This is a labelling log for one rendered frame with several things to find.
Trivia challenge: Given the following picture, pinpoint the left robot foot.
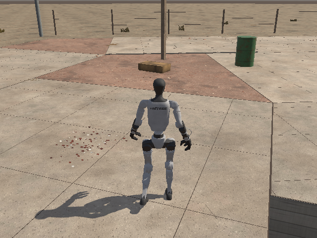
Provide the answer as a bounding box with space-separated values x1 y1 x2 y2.
140 197 149 205

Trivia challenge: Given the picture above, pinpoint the right robot hand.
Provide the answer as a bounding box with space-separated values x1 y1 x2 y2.
180 139 192 151

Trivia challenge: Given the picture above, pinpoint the left robot upper arm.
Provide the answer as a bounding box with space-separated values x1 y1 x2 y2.
134 100 149 126

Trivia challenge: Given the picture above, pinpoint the right robot forearm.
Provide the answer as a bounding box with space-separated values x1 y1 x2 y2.
179 121 190 141

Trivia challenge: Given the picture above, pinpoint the left robot forearm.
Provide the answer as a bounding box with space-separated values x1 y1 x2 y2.
131 118 139 134

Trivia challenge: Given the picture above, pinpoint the right robot upper arm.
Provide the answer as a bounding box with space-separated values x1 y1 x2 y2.
169 100 183 128

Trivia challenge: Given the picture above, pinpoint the left robot hand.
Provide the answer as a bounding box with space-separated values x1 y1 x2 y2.
130 132 141 140

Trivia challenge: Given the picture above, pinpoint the robot left shin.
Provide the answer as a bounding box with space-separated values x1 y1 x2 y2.
142 164 151 199

